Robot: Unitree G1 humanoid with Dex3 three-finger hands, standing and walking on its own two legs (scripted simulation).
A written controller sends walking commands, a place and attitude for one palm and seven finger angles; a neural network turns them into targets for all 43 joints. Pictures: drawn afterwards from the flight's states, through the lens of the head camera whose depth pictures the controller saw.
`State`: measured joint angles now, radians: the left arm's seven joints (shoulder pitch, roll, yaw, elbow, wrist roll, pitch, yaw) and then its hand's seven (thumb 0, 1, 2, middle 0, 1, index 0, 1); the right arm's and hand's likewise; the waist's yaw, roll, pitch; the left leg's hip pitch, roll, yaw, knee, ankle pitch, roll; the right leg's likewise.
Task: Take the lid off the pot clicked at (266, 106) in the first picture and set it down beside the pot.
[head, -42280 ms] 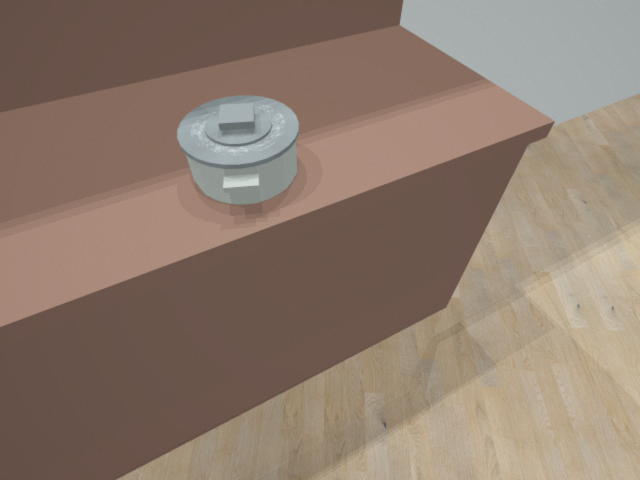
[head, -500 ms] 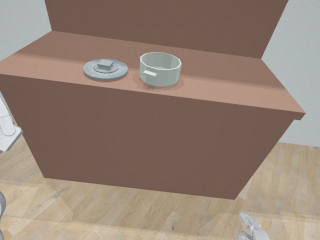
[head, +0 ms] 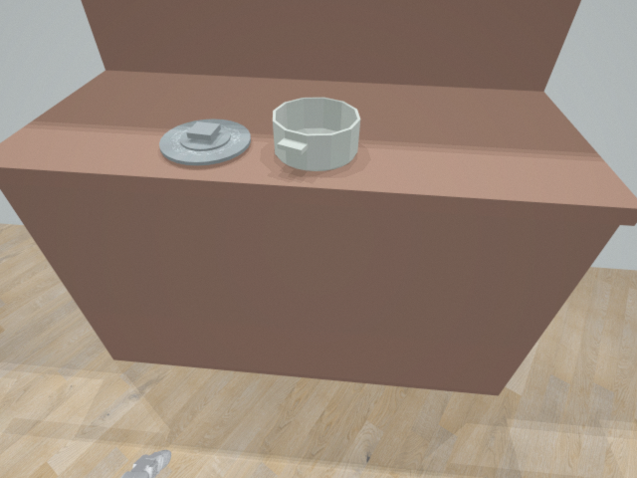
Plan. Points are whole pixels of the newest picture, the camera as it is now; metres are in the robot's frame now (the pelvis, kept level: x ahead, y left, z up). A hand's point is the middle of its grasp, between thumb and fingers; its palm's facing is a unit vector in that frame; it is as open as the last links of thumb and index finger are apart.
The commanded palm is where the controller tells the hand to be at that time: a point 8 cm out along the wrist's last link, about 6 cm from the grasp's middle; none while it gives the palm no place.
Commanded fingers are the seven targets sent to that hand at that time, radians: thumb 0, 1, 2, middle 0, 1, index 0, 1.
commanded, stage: let the arm hang, fingers relaxed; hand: left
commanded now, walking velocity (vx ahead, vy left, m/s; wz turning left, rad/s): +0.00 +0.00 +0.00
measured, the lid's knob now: (204, 130) +0.77 +0.26 +0.09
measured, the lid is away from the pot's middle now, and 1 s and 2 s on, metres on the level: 0.24 0.24 0.24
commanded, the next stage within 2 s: look to check the result in 0.92 s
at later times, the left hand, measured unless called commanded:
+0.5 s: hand out of the picture +0.02 +0.16 -0.15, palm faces +0.06 -0.97 -0.24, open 7.3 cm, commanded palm none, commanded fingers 0.00 0.90 0.90 -0.20 -0.30 -0.20 -0.30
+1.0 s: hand out of the picture +0.00 +0.13 -0.15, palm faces +0.07 -0.98 -0.19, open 7.3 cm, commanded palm none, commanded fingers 0.00 0.90 0.90 -0.20 -0.30 -0.20 -0.30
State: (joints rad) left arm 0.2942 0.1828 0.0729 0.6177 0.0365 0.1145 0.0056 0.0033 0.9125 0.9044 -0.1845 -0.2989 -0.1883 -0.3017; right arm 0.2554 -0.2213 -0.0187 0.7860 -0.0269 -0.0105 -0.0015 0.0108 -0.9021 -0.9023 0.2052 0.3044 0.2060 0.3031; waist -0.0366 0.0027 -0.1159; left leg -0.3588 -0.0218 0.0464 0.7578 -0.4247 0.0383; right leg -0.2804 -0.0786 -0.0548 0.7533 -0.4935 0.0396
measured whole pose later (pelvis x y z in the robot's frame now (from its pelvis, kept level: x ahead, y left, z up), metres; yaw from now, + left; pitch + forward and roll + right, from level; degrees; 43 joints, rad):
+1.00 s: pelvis +0.01 -0.04 +0.03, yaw +2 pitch +0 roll +0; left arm 0.27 0.13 0.02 1.15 0.00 0.01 0.04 0.00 0.92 0.90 -0.20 -0.30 -0.20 -0.30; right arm 0.31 -0.12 -0.03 1.08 0.00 0.02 -0.05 0.01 -0.91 -0.90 0.20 0.30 0.20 0.30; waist -0.02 0.01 0.04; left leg -0.19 0.04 0.02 0.50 -0.30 -0.02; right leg -0.07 -0.01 -0.12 0.42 -0.35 -0.02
